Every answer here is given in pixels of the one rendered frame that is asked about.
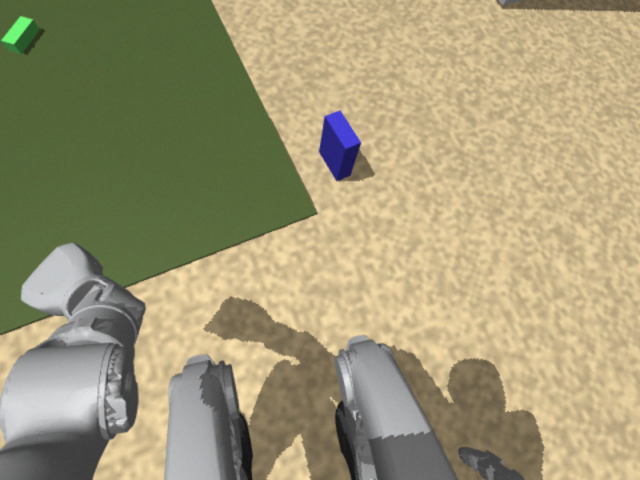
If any right robot hand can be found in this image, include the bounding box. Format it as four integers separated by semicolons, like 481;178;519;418
458;447;525;480

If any left robot foot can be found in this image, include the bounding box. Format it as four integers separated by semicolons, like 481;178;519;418
237;413;253;480

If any left robot arm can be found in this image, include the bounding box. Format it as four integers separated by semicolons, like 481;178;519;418
0;275;146;480

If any left robot hand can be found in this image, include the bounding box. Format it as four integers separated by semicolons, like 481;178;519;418
21;243;103;316

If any right robot foot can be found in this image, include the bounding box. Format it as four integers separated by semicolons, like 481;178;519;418
335;401;359;480

